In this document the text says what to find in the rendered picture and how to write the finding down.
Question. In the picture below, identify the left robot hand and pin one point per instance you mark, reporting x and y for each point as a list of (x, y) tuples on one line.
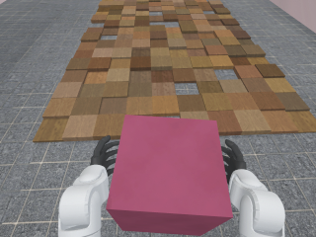
[(100, 154)]

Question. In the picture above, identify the robot right forearm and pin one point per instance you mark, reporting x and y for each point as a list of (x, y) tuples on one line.
[(261, 212)]

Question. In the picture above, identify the right robot hand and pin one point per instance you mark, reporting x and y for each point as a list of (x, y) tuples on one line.
[(236, 160)]

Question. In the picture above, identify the robot left forearm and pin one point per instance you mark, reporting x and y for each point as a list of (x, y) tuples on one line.
[(79, 211)]

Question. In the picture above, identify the carton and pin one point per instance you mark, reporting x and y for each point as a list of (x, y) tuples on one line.
[(169, 177)]

